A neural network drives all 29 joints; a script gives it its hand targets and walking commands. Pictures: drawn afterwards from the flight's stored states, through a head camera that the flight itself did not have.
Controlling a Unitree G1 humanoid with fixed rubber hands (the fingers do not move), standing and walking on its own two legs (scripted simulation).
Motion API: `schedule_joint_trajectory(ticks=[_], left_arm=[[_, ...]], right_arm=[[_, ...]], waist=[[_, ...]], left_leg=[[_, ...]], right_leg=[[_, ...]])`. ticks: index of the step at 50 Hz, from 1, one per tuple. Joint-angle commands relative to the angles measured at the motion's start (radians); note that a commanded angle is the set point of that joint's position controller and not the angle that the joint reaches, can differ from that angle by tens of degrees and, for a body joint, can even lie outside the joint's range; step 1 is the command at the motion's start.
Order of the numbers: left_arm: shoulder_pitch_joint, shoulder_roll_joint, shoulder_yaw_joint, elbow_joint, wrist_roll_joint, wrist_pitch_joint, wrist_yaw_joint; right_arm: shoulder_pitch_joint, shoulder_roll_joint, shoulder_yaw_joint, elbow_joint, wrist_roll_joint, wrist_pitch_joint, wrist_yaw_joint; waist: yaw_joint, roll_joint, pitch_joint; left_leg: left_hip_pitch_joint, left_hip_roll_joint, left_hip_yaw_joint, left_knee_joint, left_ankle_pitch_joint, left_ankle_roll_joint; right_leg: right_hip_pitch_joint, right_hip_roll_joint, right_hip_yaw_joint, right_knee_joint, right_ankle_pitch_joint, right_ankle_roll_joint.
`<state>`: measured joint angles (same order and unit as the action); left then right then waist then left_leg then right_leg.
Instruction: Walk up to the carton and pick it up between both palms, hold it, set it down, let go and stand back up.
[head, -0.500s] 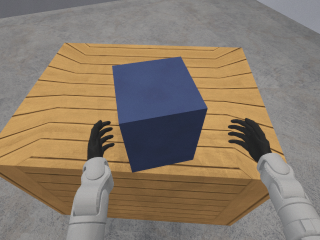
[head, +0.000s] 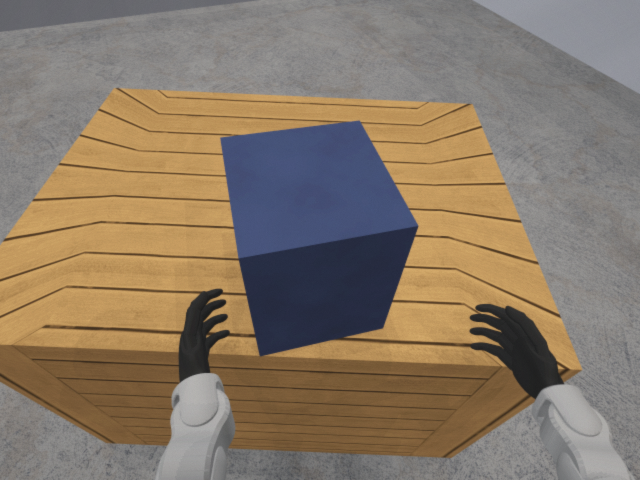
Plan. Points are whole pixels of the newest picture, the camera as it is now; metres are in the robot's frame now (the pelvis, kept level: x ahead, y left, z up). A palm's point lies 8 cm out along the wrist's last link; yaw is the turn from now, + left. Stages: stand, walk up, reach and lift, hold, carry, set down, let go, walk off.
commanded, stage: set down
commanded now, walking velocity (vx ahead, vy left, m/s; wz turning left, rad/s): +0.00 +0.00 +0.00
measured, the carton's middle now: (308, 241) +0.42 +0.06 +0.03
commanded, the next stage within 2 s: let go in 1.56 s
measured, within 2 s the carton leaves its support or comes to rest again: neither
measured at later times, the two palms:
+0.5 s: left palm (185, 396) +0.20 +0.19 -0.02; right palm (526, 412) +0.21 -0.23 -0.02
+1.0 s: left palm (160, 428) +0.17 +0.22 -0.05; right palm (509, 446) +0.18 -0.21 -0.05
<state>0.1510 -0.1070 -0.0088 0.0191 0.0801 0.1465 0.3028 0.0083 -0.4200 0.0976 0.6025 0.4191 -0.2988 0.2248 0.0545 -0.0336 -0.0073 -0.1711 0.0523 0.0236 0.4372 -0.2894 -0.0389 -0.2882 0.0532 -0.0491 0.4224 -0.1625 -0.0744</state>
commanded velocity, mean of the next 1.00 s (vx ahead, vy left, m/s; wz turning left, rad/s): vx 0.00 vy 0.00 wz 0.00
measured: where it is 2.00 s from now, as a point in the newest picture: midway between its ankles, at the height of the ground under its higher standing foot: outside the picture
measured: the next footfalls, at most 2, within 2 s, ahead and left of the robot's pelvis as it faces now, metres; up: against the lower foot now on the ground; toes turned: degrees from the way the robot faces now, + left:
none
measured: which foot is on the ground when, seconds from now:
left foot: down 0.00-1.00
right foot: down 0.00-1.00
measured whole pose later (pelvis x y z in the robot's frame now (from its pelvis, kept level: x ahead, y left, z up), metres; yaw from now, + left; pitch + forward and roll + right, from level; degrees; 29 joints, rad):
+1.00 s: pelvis +0.01 +0.02 +0.00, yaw +0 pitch -3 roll -1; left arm 0.26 0.08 -0.01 0.35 0.03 0.07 0.15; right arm 0.21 -0.28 0.02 0.66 0.16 -0.24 0.15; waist 0.04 -0.01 0.04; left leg -0.03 0.03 0.03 0.36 -0.28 -0.02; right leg -0.15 0.04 -0.04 0.35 -0.16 -0.04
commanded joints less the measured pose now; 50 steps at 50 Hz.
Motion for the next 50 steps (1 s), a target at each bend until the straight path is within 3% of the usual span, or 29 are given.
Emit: schedule_joint_trajectory(ticks=[1, 7, 13, 25, 26, 27, 32, 40, 50], left_arm=[[-0.116, -0.029, -0.041, -0.191, 0.013, -0.087, 0.007], [-0.063, -0.035, -0.057, -0.138, 0.016, -0.150, 0.015], [-0.089, 0.004, -0.019, -0.063, 0.018, -0.160, -0.008], [-0.050, 0.068, -0.012, 0.023, -0.004, -0.142, -0.059], [-0.012, 0.048, -0.054, 0.057, -0.008, -0.127, -0.064], [-0.004, 0.055, -0.050, 0.042, -0.003, -0.121, -0.067], [-0.002, 0.105, -0.030, 0.037, -0.016, -0.124, -0.074], [0.013, 0.171, -0.011, 0.122, -0.040, -0.128, -0.107], [0.047, 0.239, 0.013, 0.184, -0.045, -0.114, -0.156]], right_arm=[[-0.138, -0.213, -0.074, -0.117, 0.022, -0.086, 0.009], [-0.086, -0.228, -0.059, -0.058, 0.038, -0.149, 0.021], [-0.096, -0.198, -0.053, -0.057, 0.011, -0.125, 0.014], [-0.024, -0.154, -0.089, -0.033, -0.074, -0.057, 0.005], [0.033, -0.140, -0.086, 0.004, -0.083, -0.041, 0.005], [0.041, -0.140, -0.092, -0.004, -0.088, -0.034, 0.006], [0.038, -0.129, -0.122, -0.066, -0.141, -0.015, -0.002], [0.088, -0.064, -0.128, -0.078, -0.198, 0.006, -0.040], [0.147, 0.001, -0.139, -0.060, -0.273, 0.027, -0.082]], waist=[[-0.001, -0.057, -0.207], [0.004, -0.062, -0.191], [0.015, -0.089, -0.154], [-0.008, -0.059, -0.104], [-0.018, 0.002, -0.091], [-0.011, 0.018, -0.089], [0.004, -0.026, -0.063], [0.001, -0.039, -0.047], [-0.011, -0.003, -0.029]], left_leg=[[-0.137, -0.038, -0.004, -0.032, 0.237, 0.023], [-0.138, -0.043, 0.003, -0.013, 0.243, 0.018], [-0.220, -0.048, 0.019, -0.060, 0.123, 0.036], [-0.153, -0.036, 0.014, -0.112, 0.116, 0.039], [-0.075, -0.021, -0.003, -0.129, 0.148, 0.019], [-0.035, -0.020, -0.002, -0.132, 0.190, 0.014], [-0.066, -0.022, 0.010, -0.143, 0.190, 0.022], [-0.100, -0.037, 0.024, -0.147, 0.171, 0.025], [-0.072, -0.040, 0.026, -0.151, 0.219, 0.016]], right_leg=[[0.277, -0.042, 0.134, -0.031, 0.142, -0.050], [0.252, -0.031, 0.131, -0.018, 0.154, -0.058], [0.325, -0.068, 0.182, -0.019, 0.090, -0.012], [0.321, -0.066, 0.129, -0.048, 0.091, -0.003], [0.307, -0.039, 0.115, -0.071, 0.097, -0.018], [0.293, -0.029, 0.093, -0.082, 0.112, -0.028], [0.324, -0.029, 0.084, -0.078, 0.126, -0.015], [0.360, -0.053, 0.109, -0.088, 0.152, 0.012], [0.380, -0.052, 0.084, -0.095, 0.188, 0.021]])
